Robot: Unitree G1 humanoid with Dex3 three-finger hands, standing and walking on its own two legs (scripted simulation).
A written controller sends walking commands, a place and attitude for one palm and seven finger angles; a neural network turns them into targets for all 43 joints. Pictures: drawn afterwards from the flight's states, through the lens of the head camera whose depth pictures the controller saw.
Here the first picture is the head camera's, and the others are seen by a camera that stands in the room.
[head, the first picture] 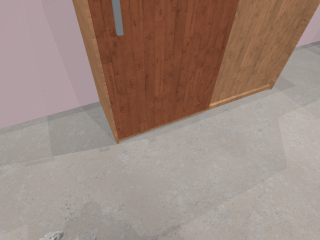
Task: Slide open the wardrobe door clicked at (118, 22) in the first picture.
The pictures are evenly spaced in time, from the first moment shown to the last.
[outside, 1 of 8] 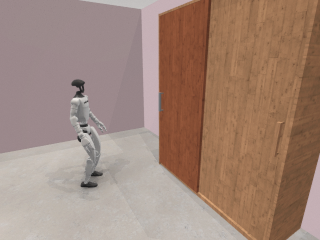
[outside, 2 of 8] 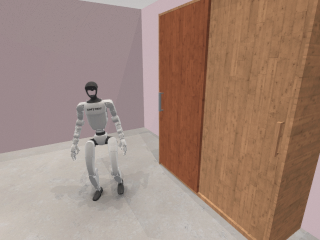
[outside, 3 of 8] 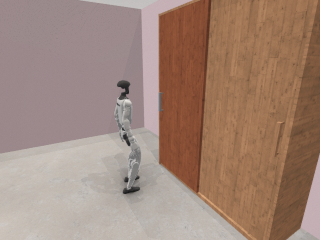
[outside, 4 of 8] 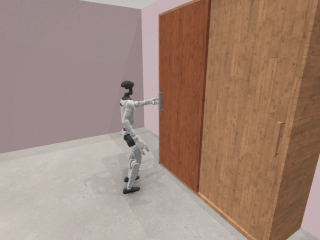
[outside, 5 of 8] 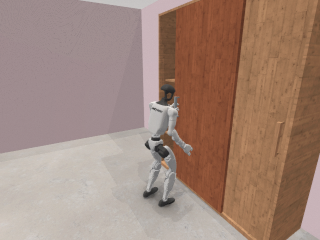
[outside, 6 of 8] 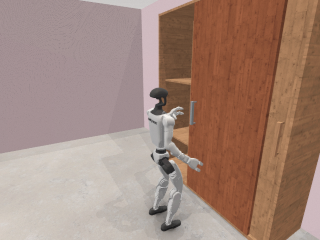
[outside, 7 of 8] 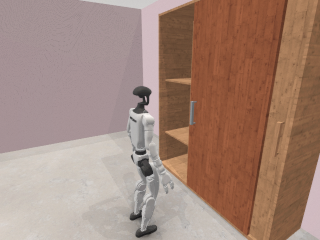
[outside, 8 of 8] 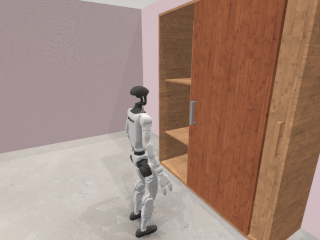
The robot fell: no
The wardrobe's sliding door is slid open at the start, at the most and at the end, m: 0.00 0.66 0.66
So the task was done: yes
